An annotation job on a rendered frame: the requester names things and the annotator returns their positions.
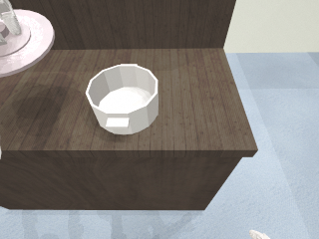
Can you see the knob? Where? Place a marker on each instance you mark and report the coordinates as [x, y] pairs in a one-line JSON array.
[[4, 30]]

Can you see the pot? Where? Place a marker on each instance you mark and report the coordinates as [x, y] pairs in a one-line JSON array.
[[124, 98]]

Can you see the table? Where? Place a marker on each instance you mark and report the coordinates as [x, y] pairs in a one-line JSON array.
[[56, 156]]

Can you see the robot left hand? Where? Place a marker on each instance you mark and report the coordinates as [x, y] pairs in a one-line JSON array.
[[10, 20]]

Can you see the lid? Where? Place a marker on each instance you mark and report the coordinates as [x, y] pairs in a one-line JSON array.
[[32, 45]]

